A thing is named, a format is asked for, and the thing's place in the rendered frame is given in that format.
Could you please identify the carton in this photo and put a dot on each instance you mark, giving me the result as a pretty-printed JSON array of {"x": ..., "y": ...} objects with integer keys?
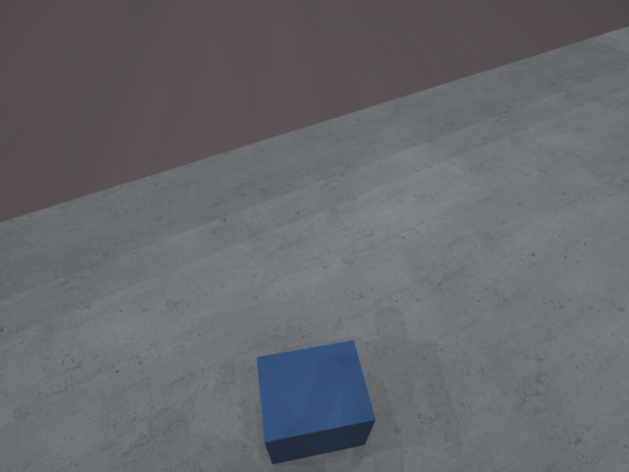
[{"x": 313, "y": 401}]

